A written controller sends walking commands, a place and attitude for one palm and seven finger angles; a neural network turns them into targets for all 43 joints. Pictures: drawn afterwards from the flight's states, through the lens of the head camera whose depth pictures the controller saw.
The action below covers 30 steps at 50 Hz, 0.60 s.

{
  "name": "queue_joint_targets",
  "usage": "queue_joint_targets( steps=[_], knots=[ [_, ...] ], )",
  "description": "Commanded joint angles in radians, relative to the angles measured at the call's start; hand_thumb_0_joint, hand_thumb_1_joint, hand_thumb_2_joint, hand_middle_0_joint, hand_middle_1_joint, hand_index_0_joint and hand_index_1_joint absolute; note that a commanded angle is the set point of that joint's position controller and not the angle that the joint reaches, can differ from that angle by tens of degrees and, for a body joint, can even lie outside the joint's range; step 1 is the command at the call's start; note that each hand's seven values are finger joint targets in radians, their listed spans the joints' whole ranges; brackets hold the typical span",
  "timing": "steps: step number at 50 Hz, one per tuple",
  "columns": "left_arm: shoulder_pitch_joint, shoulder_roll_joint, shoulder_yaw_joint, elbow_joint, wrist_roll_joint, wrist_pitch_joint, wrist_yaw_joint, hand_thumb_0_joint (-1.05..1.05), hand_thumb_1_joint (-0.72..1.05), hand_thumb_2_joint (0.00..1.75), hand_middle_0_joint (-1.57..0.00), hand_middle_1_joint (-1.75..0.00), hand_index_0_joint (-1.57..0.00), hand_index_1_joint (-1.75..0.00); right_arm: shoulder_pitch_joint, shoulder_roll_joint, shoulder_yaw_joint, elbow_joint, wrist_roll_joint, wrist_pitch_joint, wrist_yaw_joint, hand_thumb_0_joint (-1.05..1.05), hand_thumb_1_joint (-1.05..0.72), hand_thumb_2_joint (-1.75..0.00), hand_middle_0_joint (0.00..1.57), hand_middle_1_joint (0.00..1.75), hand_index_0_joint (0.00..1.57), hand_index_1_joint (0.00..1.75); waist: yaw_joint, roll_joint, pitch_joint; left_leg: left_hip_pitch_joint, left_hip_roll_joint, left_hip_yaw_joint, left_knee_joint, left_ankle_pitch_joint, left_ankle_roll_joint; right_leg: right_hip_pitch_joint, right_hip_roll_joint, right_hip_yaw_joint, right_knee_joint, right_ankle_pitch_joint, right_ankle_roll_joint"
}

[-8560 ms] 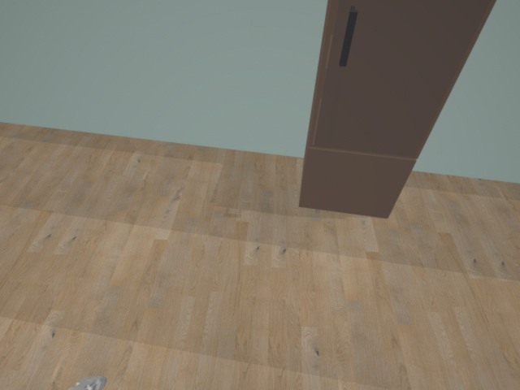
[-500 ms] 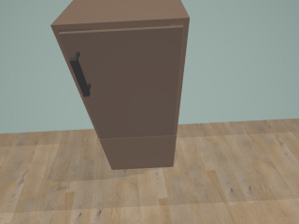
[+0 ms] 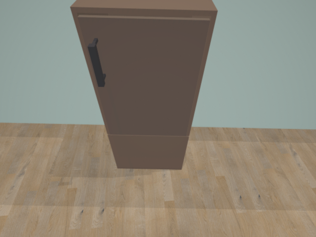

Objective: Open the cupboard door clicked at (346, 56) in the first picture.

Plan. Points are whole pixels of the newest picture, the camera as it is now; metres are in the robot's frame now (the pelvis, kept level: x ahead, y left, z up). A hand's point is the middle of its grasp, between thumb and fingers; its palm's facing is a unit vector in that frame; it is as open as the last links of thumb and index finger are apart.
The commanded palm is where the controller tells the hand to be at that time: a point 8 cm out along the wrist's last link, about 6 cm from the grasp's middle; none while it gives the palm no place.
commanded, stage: look again from close up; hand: left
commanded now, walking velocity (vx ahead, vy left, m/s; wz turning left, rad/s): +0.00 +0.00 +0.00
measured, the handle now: (98, 63) +0.63 +0.25 +0.11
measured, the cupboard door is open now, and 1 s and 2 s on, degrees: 0 0 0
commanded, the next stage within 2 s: shuffle to correct the standing spot in 0.38 s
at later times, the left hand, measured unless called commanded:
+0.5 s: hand out of the picture +0.02 +0.24 -0.16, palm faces +0.01 -0.97 -0.25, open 7.4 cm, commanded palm none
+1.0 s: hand out of the picture -0.02 +0.21 -0.18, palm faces +0.03 -0.99 -0.12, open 7.4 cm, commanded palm none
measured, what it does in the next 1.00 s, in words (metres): shifts its weight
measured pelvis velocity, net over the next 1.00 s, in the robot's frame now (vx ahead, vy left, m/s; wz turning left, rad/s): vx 0.06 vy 0.06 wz -0.04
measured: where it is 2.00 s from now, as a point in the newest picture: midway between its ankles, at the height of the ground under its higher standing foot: outside the picture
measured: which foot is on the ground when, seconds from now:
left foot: down 0.00-1.00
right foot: down 0.00-0.92, up 0.94-1.00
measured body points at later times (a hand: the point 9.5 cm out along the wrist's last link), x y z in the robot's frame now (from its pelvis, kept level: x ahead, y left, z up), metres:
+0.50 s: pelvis -0.03 +0.04 +0.01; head -0.03 +0.04 +0.46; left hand +0.02 +0.29 -0.14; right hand +0.02 -0.22 -0.14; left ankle -0.01 +0.13 -0.74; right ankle -0.01 -0.09 -0.74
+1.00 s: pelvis +0.06 +0.06 -0.01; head +0.07 +0.08 +0.44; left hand -0.02 +0.26 -0.17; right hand +0.02 -0.16 -0.15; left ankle +0.00 +0.13 -0.74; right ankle -0.01 -0.07 -0.69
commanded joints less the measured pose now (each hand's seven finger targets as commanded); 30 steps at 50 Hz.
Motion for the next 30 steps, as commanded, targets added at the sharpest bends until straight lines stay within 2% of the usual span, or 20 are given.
queue_joint_targets(
  steps=[1, 2, 4, 7, 15, 19, 24, 25, 26, 28, 30],
  knots=[
    [-0.013, 0.166, 0.035, -0.075, -0.002, -0.031, 0.004, 0.0, 0.9, 0.9, -0.2, -0.3, -0.2, -0.3, 0.019, -0.119, -0.014, -0.058, 0.004, -0.03, 0.0, 0.0, -0.9, -0.9, 0.2, 0.3, 0.2, 0.3, -0.011, 0.007, 0.025, -0.014, 0.033, -0.041, -0.063, 0.156, 0.065, -0.027, -0.143, 0.162, -0.115, 0.136, -0.03],
    [-0.013, 0.161, 0.033, -0.074, -0.003, -0.027, 0.002, 0.0, 0.9, 0.9, -0.2, -0.3, -0.2, -0.3, 0.02, -0.117, -0.009, -0.056, 0.004, -0.03, 0.001, 0.0, -0.9, -0.9, 0.2, 0.3, 0.2, 0.3, -0.007, 0.024, 0.022, -0.015, 0.041, -0.044, -0.074, 0.168, 0.067, -0.018, -0.134, 0.142, -0.102, 0.146, -0.023],
    [-0.015, 0.17, 0.032, -0.069, -0.004, -0.023, -0.001, 0.0, 0.9, 0.9, -0.2, -0.3, -0.2, -0.3, -0.001, -0.139, -0.009, -0.056, 0.004, -0.031, 0.001, 0.0, -0.9, -0.9, 0.2, 0.3, 0.2, 0.3, 0.0, 0.008, 0.039, -0.029, 0.05, -0.054, -0.092, 0.188, 0.07, -0.009, -0.129, 0.129, -0.088, 0.176, -0.015],
    [-0.034, 0.182, 0.029, -0.07, -0.003, -0.016, -0.004, 0.0, 0.9, 0.9, -0.2, -0.3, -0.2, -0.3, -0.017, -0.158, -0.005, -0.06, 0.005, -0.031, 0.003, 0.0, -0.9, -0.9, 0.2, 0.3, 0.2, 0.3, 0.006, 0.001, 0.059, -0.044, 0.057, -0.068, -0.129, 0.163, 0.073, -0.006, -0.125, 0.118, -0.091, 0.138, -0.004],
    [-0.072, 0.206, 0.025, -0.067, -0.001, -0.007, -0.01, 0.0, 0.9, 0.9, -0.2, -0.3, -0.2, -0.3, -0.057, -0.195, -0.002, -0.054, 0.004, -0.031, 0.011, 0.0, -0.9, -0.9, 0.2, 0.3, 0.2, 0.3, 0.011, 0.002, 0.042, -0.05, 0.059, -0.097, -0.197, 0.075, 0.072, 0.014, -0.129, 0.116, -0.109, 0.08, 0.015],
    [-0.076, 0.207, 0.024, -0.064, 0.001, -0.005, -0.01, 0.0, 0.9, 0.9, -0.2, -0.3, -0.2, -0.3, -0.06, -0.203, -0.002, -0.048, 0.004, -0.033, 0.014, 0.0, -0.9, -0.9, 0.2, 0.3, 0.2, 0.3, 0.012, 0.011, 0.027, -0.05, 0.063, -0.112, -0.227, 0.046, 0.071, 0.029, -0.128, 0.112, -0.106, 0.09, 0.021],
    [-0.072, 0.202, 0.021, -0.048, 0.003, -0.005, -0.01, 0.0, 0.9, 0.9, -0.2, -0.3, -0.2, -0.3, -0.064, -0.203, -0.004, -0.035, 0.007, -0.032, 0.016, 0.0, -0.9, -0.9, 0.2, 0.3, 0.2, 0.3, 0.011, 0.005, 0.046, -0.051, 0.064, -0.11, -0.251, 0.011, 0.067, 0.02, -0.133, 0.115, -0.119, 0.089, 0.026],
    [-0.049, 0.163, 0.012, -0.035, 0.004, 0.0, -0.008, 0.0, 0.9, 0.9, -0.2, -0.3, -0.2, -0.3, -0.044, -0.167, 0.006, -0.023, 0.004, -0.025, 0.018, 0.0, -0.9, -0.9, 0.2, 0.3, 0.2, 0.3, 0.008, -0.009, 0.039, -0.047, 0.06, -0.103, -0.252, -0.058, 0.063, 0.019, -0.13, 0.108, -0.116, 0.034, 0.031],
    [-0.027, 0.133, 0.007, -0.026, 0.007, 0.008, -0.008, 0.0, 0.9, 0.9, -0.2, -0.3, -0.2, -0.3, -0.021, -0.143, 0.01, -0.014, 0.002, -0.016, 0.019, 0.0, -0.9, -0.9, 0.2, 0.3, 0.2, 0.3, 0.005, 0.003, 0.052, -0.062, 0.056, -0.103, -0.262, -0.164, 0.06, 0.004, -0.123, 0.105, -0.111, -0.057, 0.034],
    [-0.004, 0.131, 0.008, -0.025, 0.013, 0.016, -0.011, 0.0, 0.9, 0.9, -0.2, -0.3, -0.2, -0.3, -0.005, -0.152, 0.003, -0.01, -0.001, -0.003, 0.021, 0.0, -0.9, -0.9, 0.2, 0.3, 0.2, 0.3, 0.006, 0.022, 0.082, -0.093, 0.065, -0.127, -0.29, -0.326, 0.072, -0.036, -0.101, 0.087, -0.086, -0.183, 0.034],
    [0.022, 0.124, 0.014, -0.026, 0.017, 0.017, -0.016, 0.0, 0.9, 0.9, -0.2, -0.3, -0.2, -0.3, -0.005, -0.161, -0.005, -0.014, -0.002, 0.002, 0.022, 0.0, -0.9, -0.9, 0.2, 0.3, 0.2, 0.3, 0.014, 0.021, 0.115, -0.128, 0.076, -0.15, -0.298, -0.396, 0.089, -0.052, -0.088, 0.082, -0.069, -0.221, 0.031]
  ],
)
